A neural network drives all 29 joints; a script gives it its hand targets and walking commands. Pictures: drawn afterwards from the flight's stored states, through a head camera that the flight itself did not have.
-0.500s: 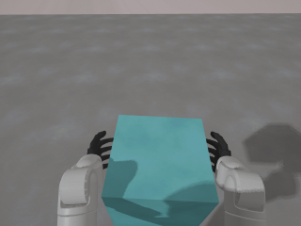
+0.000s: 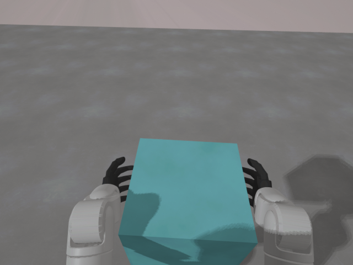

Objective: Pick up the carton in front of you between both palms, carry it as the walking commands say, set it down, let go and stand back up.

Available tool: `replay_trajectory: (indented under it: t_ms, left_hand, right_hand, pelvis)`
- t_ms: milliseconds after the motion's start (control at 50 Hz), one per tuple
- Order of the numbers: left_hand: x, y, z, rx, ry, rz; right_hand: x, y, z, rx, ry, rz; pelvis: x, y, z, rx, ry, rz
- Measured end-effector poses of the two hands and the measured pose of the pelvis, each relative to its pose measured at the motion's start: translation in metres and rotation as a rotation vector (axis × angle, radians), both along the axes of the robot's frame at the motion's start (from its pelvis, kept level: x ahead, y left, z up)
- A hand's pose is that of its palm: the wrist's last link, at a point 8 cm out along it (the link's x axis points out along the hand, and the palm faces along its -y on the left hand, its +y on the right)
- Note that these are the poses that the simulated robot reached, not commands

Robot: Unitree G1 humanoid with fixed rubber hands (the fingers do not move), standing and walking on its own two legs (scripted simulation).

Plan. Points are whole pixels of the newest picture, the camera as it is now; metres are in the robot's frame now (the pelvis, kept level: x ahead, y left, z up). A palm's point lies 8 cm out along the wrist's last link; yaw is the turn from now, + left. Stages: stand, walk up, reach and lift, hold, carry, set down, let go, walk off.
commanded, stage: carry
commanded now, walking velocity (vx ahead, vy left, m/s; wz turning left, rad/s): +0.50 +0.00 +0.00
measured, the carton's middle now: (184, 211) +0.26 +0.00 +0.03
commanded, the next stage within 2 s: none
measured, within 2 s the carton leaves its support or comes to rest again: neither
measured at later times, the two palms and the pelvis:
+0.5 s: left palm (148, 107) +0.56 +0.12 +0.10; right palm (243, 112) +0.57 -0.18 +0.09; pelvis +0.30 -0.03 +0.00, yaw +1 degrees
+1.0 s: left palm (148, 81) +0.73 +0.15 +0.10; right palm (229, 83) +0.74 -0.15 +0.11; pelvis +0.47 -0.01 +0.01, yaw +0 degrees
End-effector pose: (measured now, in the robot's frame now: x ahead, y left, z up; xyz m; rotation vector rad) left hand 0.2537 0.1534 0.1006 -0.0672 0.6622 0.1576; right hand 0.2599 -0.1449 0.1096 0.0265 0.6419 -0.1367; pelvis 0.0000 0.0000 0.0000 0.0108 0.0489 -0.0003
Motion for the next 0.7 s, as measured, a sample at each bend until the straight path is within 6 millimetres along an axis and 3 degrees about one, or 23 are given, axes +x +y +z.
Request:
replay_trajectory:
  t_ms: [100,240,380,460,500,580,700]
  left_hand:
    - [0.057,0.007,-0.016,-0.014,0.115,-0.025]
    - [0.136,0.003,0.001,0.002,0.088,-0.057]
    - [0.227,-0.009,0.018,0.015,0.007,-0.025]
    - [0.286,-0.025,0.008,0.034,-0.006,-0.004]
    - [0.311,-0.031,0.0,0.053,0.036,-0.003]
    - [0.34,-0.032,-0.01,0.056,0.132,0.018]
    - [0.384,-0.026,-0.001,0.055,0.101,0.026]
  right_hand:
    - [0.049,0.007,-0.015,-0.008,0.115,-0.031]
    - [0.12,0.003,0.0,0.0,0.089,-0.057]
    - [0.22,-0.009,0.014,0.014,0.007,-0.025]
    - [0.285,-0.025,-0.002,0.034,-0.007,-0.006]
    - [0.312,-0.031,-0.015,0.051,0.035,-0.003]
    - [0.346,-0.032,-0.028,0.07,0.131,0.006]
    - [0.393,-0.026,-0.018,0.06,0.099,0.021]
  pelvis:
    - [0.049,0.014,0.012,-0.01,0.015,-0.026]
    - [0.125,0.017,0.029,-0.028,0.028,-0.019]
    - [0.223,-0.002,0.023,-0.017,0.02,-0.009]
    - [0.284,-0.021,0.003,-0.011,0.002,0.008]
    - [0.304,-0.027,0.003,-0.024,0.006,0.018]
    - [0.333,-0.033,0.016,-0.002,0.014,0.034]
    - [0.377,-0.03,0.026,0.003,0.017,0.026]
